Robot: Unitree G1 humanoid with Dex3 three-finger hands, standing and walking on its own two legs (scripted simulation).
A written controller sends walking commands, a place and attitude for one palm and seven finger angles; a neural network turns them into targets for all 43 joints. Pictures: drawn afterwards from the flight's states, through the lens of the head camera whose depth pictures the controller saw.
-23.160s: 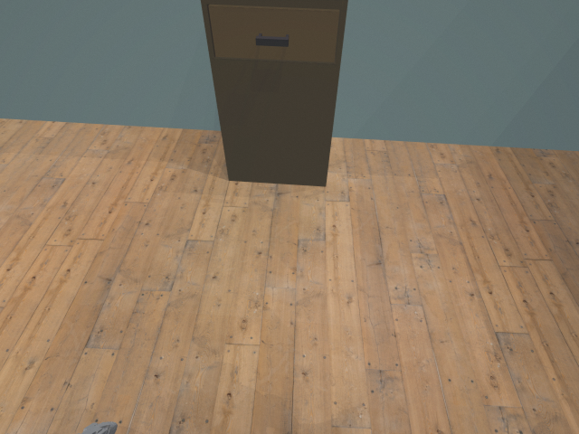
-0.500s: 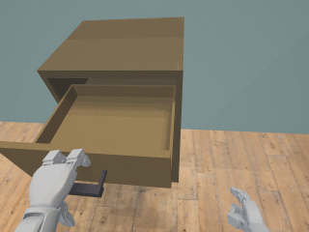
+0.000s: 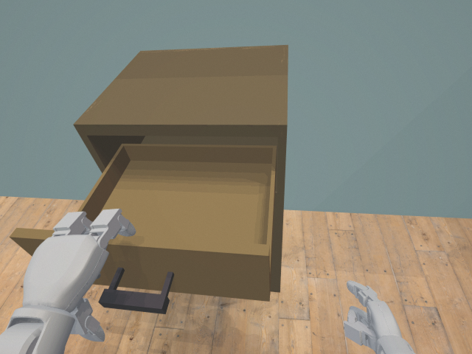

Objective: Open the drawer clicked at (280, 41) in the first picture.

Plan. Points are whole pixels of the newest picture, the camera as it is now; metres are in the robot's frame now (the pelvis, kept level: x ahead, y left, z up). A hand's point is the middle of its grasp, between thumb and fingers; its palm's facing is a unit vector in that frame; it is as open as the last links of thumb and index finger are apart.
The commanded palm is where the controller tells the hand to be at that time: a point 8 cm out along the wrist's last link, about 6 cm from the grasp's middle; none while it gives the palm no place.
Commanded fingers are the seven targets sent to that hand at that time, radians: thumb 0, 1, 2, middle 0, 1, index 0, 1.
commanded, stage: lift the hand off the handle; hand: left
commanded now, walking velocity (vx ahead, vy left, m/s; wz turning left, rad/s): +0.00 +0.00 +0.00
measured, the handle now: (139, 288) +0.23 +0.22 -0.02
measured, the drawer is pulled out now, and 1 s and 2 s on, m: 0.30 0.30 0.30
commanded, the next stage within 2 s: draw the hand back to the body in 0.16 s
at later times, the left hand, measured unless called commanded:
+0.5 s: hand (79, 276) +0.18 +0.24 +0.13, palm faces +0.09 -0.11 -0.99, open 13.8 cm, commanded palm +0.15 +0.24 +0.19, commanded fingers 0.00 -0.50 0.30 -0.30 -1.20 -0.30 -1.20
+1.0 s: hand (83, 267) +0.19 +0.23 +0.14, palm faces +0.30 -0.79 -0.54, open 13.6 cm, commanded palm +0.14 +0.27 +0.19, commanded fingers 0.00 -0.22 0.42 -0.28 -1.02 -0.28 -1.02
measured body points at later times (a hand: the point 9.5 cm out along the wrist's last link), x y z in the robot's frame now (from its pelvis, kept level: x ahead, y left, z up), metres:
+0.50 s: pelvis -0.01 +0.00 +0.00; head -0.01 -0.04 +0.45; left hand +0.17 +0.24 +0.18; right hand +0.22 -0.20 -0.08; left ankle +0.02 +0.12 -0.73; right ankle -0.06 -0.11 -0.73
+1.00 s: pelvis +0.00 +0.01 +0.01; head +0.00 -0.02 +0.45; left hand +0.16 +0.27 +0.17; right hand +0.21 -0.20 -0.07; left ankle +0.02 +0.12 -0.73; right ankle -0.06 -0.11 -0.73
